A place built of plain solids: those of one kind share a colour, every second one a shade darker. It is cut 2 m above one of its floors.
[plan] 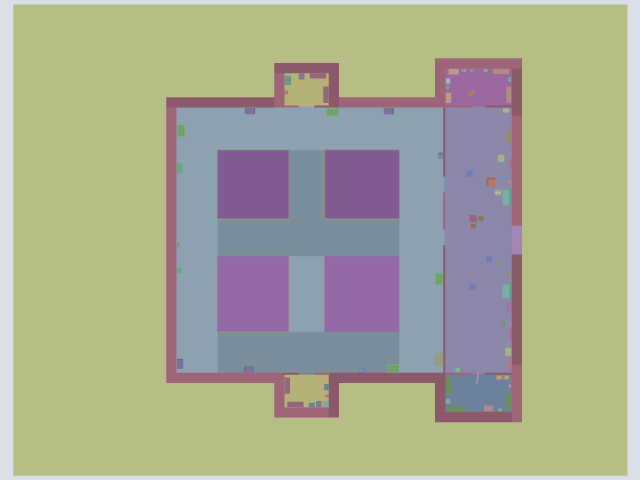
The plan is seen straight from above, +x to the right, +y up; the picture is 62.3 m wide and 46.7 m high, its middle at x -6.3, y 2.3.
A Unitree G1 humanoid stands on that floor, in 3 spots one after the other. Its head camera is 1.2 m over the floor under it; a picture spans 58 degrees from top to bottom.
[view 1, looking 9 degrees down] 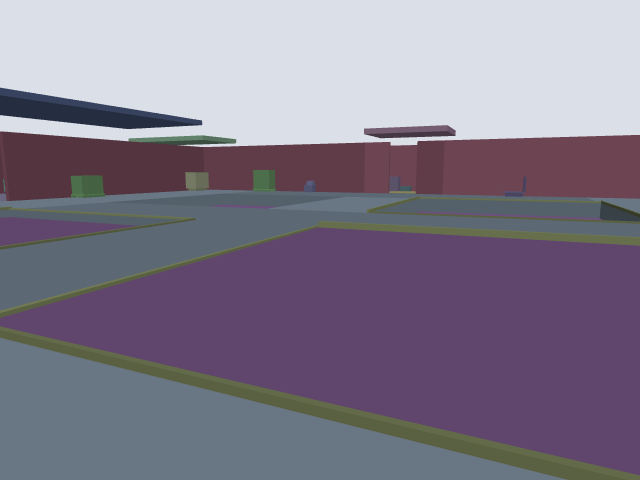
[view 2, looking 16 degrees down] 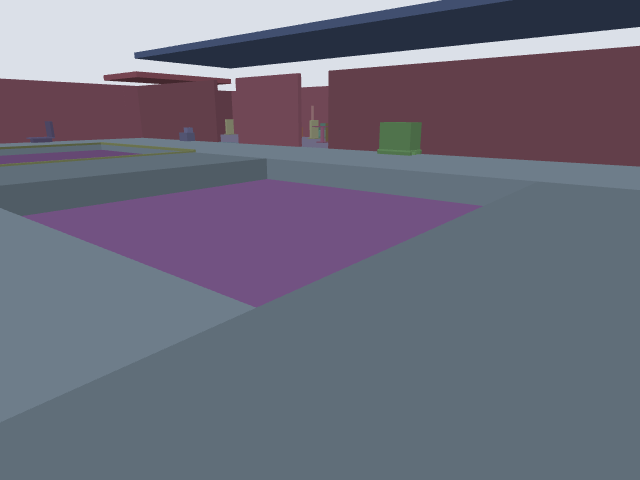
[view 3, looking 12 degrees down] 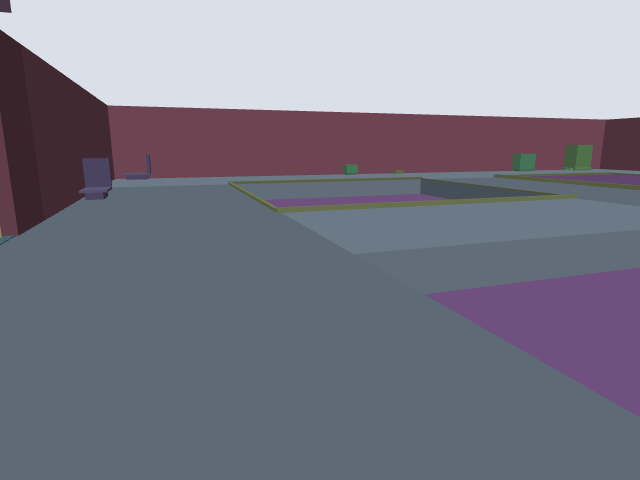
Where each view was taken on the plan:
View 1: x -13.18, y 12.88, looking -66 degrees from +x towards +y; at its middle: step_tier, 7.67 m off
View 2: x -7.60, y -8.57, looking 39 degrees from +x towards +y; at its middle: step_tier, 6.53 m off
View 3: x -1.38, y -8.57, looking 161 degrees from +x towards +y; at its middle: floor_gang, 5.77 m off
